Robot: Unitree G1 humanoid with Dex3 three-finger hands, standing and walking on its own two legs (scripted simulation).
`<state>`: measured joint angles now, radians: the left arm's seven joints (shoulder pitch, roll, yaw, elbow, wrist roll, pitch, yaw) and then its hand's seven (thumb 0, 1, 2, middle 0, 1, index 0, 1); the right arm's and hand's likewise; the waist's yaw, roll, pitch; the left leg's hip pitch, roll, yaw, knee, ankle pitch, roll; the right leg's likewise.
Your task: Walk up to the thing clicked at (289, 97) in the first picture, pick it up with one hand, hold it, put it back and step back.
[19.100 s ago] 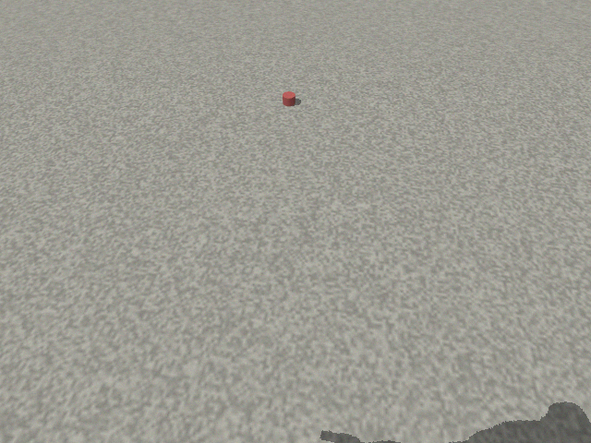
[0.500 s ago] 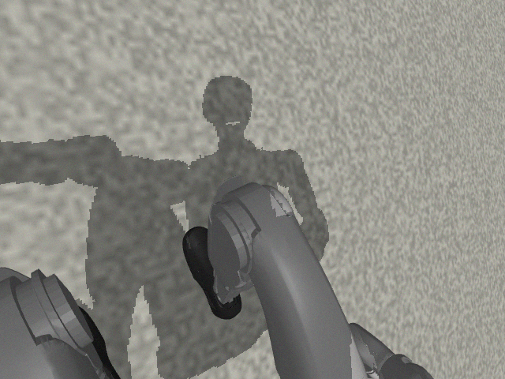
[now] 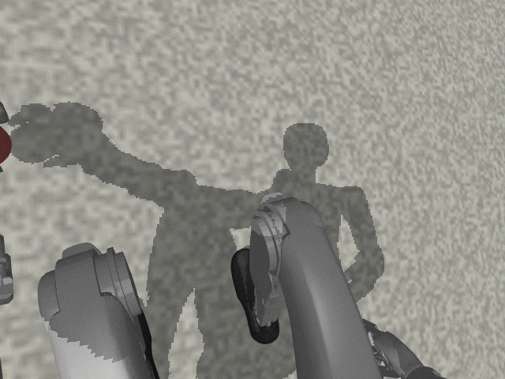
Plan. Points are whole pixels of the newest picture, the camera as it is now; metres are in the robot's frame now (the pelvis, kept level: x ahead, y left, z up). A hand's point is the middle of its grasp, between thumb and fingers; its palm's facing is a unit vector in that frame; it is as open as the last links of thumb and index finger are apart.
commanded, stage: settle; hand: left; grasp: from above
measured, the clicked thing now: out of the picture +0.48 +0.32 -0.22
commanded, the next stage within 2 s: lift in 0.20 s
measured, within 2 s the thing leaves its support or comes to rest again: neither
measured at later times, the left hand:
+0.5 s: hand out of the picture +0.46 +0.31 -0.14, palm faces -0.46 -0.11 -0.88, open 9.4 cm
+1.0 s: hand out of the picture +0.39 +0.32 +0.00, palm faces -0.45 -0.12 -0.88, open 9.4 cm
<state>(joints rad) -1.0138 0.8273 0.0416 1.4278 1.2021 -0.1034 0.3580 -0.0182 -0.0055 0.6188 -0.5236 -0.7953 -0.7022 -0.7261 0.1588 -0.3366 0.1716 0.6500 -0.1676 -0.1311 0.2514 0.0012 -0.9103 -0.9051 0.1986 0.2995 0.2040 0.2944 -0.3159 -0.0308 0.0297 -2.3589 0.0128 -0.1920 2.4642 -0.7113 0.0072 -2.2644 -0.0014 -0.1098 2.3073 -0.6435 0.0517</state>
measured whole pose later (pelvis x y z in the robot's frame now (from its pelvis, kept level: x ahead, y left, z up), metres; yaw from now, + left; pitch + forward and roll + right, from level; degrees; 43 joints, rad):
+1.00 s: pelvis -0.01 +0.00 +0.11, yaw +7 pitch +34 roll -6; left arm -0.67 0.62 -0.04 0.88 1.04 -0.07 0.06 -0.02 0.05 0.58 -0.48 -0.81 -0.67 -0.75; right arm 0.17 -0.28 0.00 0.63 -0.02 0.05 0.06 0.00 -0.91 -0.90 0.20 0.30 0.21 0.29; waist -0.14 0.04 -0.16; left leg -2.03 0.01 -0.07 2.07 -0.65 0.02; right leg -1.98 -0.03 -0.03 1.99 -0.61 0.05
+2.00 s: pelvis +0.06 +0.00 +0.40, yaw +9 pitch +12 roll -1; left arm -0.34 0.38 -0.19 0.85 0.99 0.04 0.15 -0.02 0.02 0.59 -0.51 -0.79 -0.70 -0.73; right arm 0.25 -0.23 -0.03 0.76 0.04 -0.01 -0.05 0.01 -0.90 -0.90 0.20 0.30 0.21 0.30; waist -0.06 0.02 -0.08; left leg -0.72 0.04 0.01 0.92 -0.41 0.00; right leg -0.72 -0.02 0.00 0.88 -0.37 0.03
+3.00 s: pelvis +0.07 +0.00 +0.44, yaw +8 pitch +4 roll +0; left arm -0.23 0.40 -0.21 0.68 1.00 0.01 0.00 -0.01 0.00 0.61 -0.52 -0.78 -0.70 -0.75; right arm 0.22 -0.25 -0.04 0.69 0.05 0.06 -0.04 0.01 -0.90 -0.90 0.20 0.30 0.20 0.29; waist -0.01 0.04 -0.04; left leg -0.36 0.03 0.04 0.59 -0.29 0.00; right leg -0.38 -0.02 0.02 0.59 -0.26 0.03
